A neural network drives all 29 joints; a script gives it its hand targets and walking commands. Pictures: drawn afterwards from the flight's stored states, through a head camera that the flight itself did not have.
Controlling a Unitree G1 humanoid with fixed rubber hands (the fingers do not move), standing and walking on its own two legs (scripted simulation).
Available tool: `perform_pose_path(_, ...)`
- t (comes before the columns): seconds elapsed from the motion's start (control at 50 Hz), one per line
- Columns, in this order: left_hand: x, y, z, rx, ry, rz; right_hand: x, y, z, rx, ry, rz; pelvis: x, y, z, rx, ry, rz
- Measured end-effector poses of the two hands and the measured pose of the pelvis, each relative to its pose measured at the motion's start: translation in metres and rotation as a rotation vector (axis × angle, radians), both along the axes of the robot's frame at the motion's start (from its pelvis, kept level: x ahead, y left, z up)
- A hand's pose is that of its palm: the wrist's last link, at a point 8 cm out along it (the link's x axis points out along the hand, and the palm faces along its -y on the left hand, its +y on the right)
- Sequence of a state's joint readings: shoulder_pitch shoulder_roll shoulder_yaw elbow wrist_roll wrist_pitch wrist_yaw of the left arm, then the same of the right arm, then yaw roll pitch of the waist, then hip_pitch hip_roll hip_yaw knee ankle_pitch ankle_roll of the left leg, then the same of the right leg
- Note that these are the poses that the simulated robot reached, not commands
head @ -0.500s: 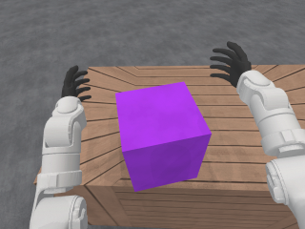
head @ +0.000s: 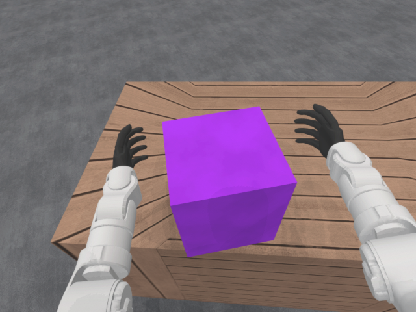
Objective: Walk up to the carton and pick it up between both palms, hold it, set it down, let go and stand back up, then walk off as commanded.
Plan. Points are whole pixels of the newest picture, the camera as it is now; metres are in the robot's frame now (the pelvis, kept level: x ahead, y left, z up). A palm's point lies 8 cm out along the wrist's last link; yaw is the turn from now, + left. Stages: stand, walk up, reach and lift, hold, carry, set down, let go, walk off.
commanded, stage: reach and lift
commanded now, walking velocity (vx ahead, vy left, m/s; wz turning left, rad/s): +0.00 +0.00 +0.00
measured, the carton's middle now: (221, 185) +0.39 +0.03 -0.01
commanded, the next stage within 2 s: none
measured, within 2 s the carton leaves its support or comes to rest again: neither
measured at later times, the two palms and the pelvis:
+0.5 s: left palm (140, 172) +0.37 +0.20 +0.05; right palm (310, 149) +0.44 -0.16 +0.06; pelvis +0.02 +0.00 +0.00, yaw +0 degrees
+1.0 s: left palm (147, 176) +0.36 +0.18 +0.04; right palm (291, 150) +0.44 -0.12 +0.06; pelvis +0.02 +0.00 +0.00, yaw +0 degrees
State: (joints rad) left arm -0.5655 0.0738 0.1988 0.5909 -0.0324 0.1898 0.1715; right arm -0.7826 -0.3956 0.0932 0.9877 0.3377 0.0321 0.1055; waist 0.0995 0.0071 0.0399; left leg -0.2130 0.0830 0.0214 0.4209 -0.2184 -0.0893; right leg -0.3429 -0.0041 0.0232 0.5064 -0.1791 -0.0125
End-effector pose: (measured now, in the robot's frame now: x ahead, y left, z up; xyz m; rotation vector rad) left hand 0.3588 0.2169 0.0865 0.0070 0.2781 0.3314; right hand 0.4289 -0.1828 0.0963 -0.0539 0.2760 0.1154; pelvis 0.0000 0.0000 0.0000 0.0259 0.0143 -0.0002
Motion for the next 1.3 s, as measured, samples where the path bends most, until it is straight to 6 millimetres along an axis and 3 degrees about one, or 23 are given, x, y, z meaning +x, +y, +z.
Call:
perform_pose_path(0.22, 0.0, -0.003, -0.034, -0.011, -0.016, 0.015, 0.004, 0.017, -0.034, -0.006, 0.01, 0.021, 0.007, 0.0, 0.0, 0.0, 0.053, 0.001)
perform_pose_path(0.4, 0.007, -0.014, -0.038, -0.017, -0.035, 0.002, 0.013, 0.021, -0.042, -0.003, -0.012, 0.011, 0.013, 0.001, 0.0, -0.001, 0.085, 0.002)
perform_pose_path(0.68, 0.006, -0.032, -0.039, -0.059, -0.051, -0.004, 0.012, 0.045, -0.041, 0.015, -0.025, 0.022, 0.015, 0.001, 0.0, -0.001, 0.098, 0.003)
perform_pose_path(0.92, 0.005, -0.035, -0.043, -0.065, -0.027, 0.03, 0.013, 0.066, -0.04, 0.012, -0.025, 0.02, 0.015, 0.001, 0.0, -0.002, 0.099, 0.003)
perform_pose_path(1.3, 0.004, -0.037, -0.043, -0.068, -0.025, 0.057, 0.013, 0.065, -0.041, -0.007, -0.006, 0.0, 0.015, 0.001, 0.0, -0.002, 0.103, 0.003)
